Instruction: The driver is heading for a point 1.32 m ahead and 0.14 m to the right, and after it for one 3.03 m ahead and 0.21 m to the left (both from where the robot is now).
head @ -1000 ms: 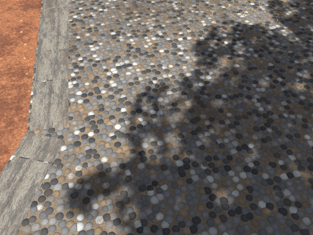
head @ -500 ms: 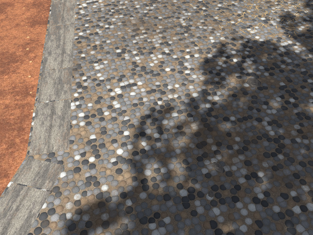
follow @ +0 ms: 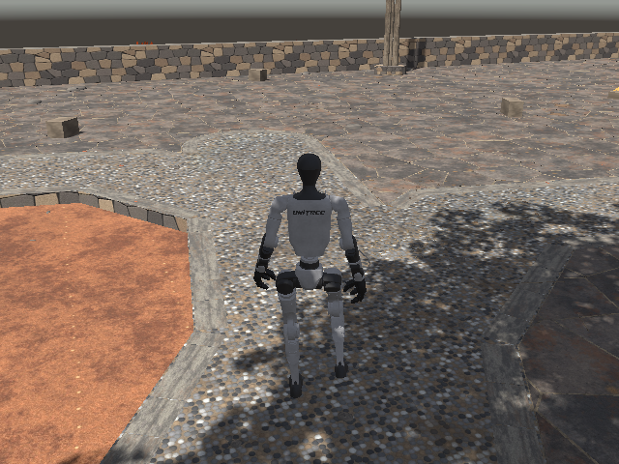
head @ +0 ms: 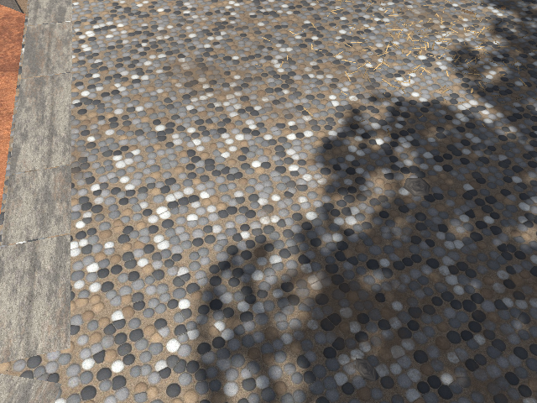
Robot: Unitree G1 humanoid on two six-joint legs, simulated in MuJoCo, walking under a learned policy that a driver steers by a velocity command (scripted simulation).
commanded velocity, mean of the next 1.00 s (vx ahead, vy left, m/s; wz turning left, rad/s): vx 0.50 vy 0.00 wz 0.00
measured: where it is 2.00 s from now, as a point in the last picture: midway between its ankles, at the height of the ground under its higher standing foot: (275, 225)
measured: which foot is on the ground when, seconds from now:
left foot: down 0.00-0.32, up 0.34-0.84, down 0.86-1.00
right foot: up 0.00-0.28, down 0.30-0.88, up 0.90-1.00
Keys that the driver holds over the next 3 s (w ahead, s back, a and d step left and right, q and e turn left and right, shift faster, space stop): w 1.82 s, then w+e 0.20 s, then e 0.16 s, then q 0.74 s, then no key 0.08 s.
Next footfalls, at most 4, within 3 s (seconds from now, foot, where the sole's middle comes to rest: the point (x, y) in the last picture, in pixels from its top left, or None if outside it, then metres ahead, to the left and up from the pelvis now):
0.30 right None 0.34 -0.17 -0.78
0.86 left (241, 355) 0.65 0.07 -0.78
1.44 right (316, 253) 0.97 -0.15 -0.78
2.00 left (237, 182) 1.27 0.09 -0.78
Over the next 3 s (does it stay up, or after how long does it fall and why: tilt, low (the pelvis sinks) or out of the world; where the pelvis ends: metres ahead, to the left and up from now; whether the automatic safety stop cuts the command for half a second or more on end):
stays up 1.25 0.02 0.00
